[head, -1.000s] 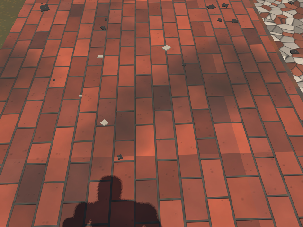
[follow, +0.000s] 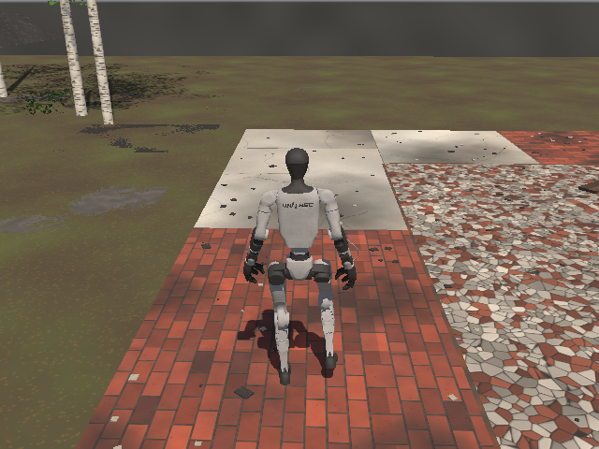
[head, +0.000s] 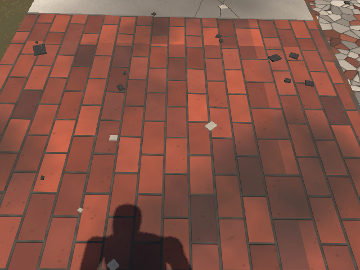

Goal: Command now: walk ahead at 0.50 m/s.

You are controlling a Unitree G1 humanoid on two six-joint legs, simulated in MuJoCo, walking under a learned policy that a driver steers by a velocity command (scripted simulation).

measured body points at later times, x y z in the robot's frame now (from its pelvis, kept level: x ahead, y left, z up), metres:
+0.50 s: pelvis +0.29 -0.07 +0.00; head +0.32 -0.08 +0.44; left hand +0.37 +0.19 -0.13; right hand +0.36 -0.35 -0.14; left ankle +0.24 +0.08 -0.65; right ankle +0.33 -0.16 -0.74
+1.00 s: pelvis +0.58 -0.01 -0.01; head +0.61 +0.01 +0.44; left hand +0.61 +0.26 -0.16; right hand +0.70 -0.27 -0.13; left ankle +0.65 +0.08 -0.74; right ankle +0.46 -0.15 -0.65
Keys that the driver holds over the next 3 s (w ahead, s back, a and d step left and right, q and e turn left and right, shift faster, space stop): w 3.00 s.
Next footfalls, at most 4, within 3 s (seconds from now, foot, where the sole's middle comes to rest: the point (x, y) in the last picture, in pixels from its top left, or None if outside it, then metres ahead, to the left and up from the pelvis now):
0.32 right None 0.37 -0.16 -0.78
0.88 left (155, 222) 0.69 0.08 -0.78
1.42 right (208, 157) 1.01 -0.15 -0.78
1.98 left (155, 110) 1.31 0.09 -0.78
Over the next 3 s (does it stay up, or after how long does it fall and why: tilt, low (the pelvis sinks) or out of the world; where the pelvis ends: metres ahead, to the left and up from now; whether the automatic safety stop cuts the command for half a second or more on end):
stays up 1.71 -0.03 -0.01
